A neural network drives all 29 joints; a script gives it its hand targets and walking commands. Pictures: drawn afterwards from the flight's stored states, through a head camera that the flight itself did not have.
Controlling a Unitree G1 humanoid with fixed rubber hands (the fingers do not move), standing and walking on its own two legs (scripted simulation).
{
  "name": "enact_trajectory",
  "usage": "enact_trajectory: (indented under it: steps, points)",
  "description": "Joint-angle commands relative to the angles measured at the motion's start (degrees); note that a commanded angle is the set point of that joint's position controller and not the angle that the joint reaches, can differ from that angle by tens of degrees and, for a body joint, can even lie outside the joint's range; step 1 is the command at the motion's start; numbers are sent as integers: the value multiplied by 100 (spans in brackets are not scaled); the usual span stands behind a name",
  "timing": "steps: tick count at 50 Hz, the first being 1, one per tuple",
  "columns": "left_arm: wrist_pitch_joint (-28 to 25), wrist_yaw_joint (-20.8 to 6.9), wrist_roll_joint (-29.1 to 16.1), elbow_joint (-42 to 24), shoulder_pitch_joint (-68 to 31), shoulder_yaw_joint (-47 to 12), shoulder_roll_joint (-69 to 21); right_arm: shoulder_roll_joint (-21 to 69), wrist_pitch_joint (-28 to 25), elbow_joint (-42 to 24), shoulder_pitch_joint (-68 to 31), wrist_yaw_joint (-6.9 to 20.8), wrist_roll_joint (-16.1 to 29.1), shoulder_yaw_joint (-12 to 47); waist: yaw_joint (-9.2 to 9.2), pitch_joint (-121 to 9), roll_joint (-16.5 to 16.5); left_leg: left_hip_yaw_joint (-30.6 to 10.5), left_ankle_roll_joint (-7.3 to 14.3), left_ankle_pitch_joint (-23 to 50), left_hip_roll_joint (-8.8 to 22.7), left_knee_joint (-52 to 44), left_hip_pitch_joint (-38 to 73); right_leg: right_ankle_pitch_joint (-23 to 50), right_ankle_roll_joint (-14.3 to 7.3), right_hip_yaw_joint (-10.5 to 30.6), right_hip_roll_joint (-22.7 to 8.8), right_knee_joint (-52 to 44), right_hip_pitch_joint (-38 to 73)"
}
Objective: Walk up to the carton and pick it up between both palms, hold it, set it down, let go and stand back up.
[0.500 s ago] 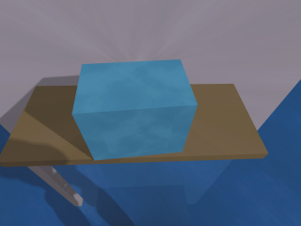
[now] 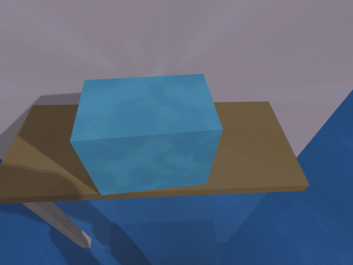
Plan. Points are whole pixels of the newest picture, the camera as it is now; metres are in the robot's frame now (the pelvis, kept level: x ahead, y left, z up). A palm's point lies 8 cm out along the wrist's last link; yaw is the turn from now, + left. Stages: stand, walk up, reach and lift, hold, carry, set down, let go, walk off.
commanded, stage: walk up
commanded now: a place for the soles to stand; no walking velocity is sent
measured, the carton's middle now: (150, 136) +0.40 +0.07 +0.05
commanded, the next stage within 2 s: reach and lift in 0.40 s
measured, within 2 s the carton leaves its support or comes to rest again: neither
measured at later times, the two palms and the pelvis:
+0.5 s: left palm out of the picture +0.08 +0.25 -0.14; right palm out of the picture +0.06 -0.25 -0.14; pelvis -0.01 +0.00 -0.01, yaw +1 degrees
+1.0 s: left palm out of the picture +0.11 +0.25 -0.08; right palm out of the picture +0.11 -0.23 -0.07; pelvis -0.02 +0.00 +0.01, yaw +0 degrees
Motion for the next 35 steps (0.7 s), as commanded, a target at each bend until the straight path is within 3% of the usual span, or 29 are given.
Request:
enact_trajectory:
  steps: [1,4,6,9,16,18,20,21,22,23,24,26,29,30,32,35]
  points:
    - [-134,36,-10,-455,183,271,984,-868,-147,-493,319,-63,5,-246,-53,-20,-102,-271,367,1146,221,-467,232,1712,-128,760,-674,-942,-273]
    - [-130,31,-3,-495,124,295,985,-824,-140,-462,334,-60,16,-224,-28,-138,-233,-181,346,960,189,-401,221,1521,-172,817,-705,-1053,-179]
    - [-124,22,-1,-479,71,267,928,-887,-162,-461,328,-70,13,-228,-38,-126,19,-262,346,1173,249,-550,286,1639,-189,702,-648,-897,-161]
    - [-120,16,13,-465,86,274,922,-956,-163,-446,256,-64,10,-254,4,-53,-25,-339,433,1241,370,-604,198,1608,-117,647,-585,-834,-135]
    - [-131,22,12,-383,151,284,929,-909,-153,-457,339,-43,16,-256,16,-189,209,-243,396,1079,313,-619,186,1546,-121,668,-607,-878,9]
    - [-126,27,4,-390,75,274,921,-857,-150,-432,379,-50,18,-245,-12,-131,-51,-316,420,1018,361,-627,204,1460,-124,703,-607,-890,-83]
    - [-124,30,3,-376,20,268,896,-880,-157,-397,439,-53,20,-241,-40,-84,-107,-320,440,835,351,-689,157,1284,-135,718,-571,-918,-81]
    - [738,91,-214,-1742,-3818,447,1459,-340,-764,-647,-3490,156,-648,-836,-32,-332,88,250,171,-317,-45,281,-1199,-722,-20,-230,-519,23,-1265]
    - [1276,250,-203,-1683,-3193,231,1195,-430,-764,-246,-2736,345,-690,-886,-196,272,-85,248,232,-997,-66,337,-1449,-1331,-17,-261,-490,113,-1427]
    - [1613,217,-199,-1866,-3225,222,1184,-445,-650,-535,-2732,419,-676,-915,-272,0,-351,271,240,-918,-74,462,-1398,-1331,40,-291,-529,189,-1333]
    - [1895,161,-177,-1961,-2827,181,1078,-503,-529,-687,-2329,425,-612,-878,-250,-374,-474,294,221,-561,-55,698,-1091,-926,48,-234,-590,201,-1203]
    - [2344,24,45,-2450,-2218,257,880,-706,-407,-617,-1601,383,-313,-801,-200,-825,-227,255,136,-21,-20,554,-427,685,49,-378,-546,167,-857]
    - [2542,-64,316,-3163,-1133,557,842,-947,-436,-455,-767,296,294,-619,-276,-1750,273,148,-96,1817,-157,616,619,3071,115,-481,-296,195,51]
    - [2487,-91,310,-3254,-719,613,763,-1035,-544,-489,-595,274,477,-510,-323,-1905,155,89,-135,2480,-207,664,885,3702,160,-514,-223,165,214]
    - [2325,-59,340,-3594,-255,680,665,-1080,-680,-556,-298,266,702,-296,-307,-1937,160,5,-99,2676,-297,432,1122,3906,192,-446,-188,-89,470]
    - [2122,31,371,-3446,-271,769,636,-935,-730,-698,-504,265,532,-239,-247,-1174,36,69,58,1827,-417,-250,835,2910,206,-302,-224,-581,554]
